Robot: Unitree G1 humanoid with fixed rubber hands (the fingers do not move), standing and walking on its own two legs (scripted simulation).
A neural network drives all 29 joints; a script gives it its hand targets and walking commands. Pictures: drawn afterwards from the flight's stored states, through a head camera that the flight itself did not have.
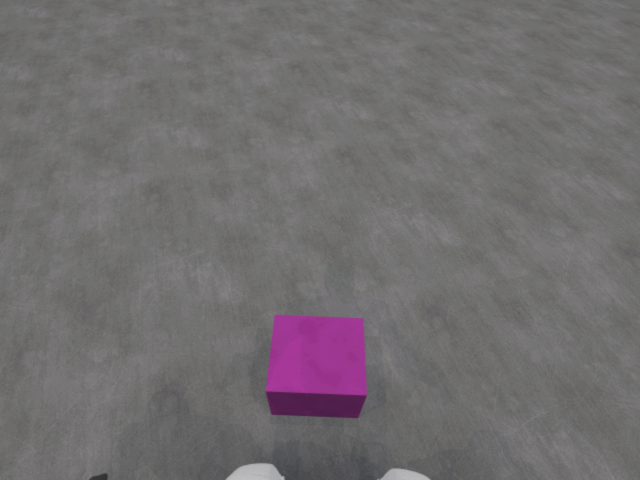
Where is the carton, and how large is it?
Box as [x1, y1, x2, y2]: [266, 315, 366, 417]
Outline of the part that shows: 275,315 266,385 266,393 271,414 357,417 366,396 363,319 343,317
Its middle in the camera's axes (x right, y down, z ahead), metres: -0.01 +0.38 +1.12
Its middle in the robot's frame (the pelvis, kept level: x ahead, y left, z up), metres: +0.48 +0.02 -0.64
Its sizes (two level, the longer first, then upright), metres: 0.255 0.214 0.214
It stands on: the floor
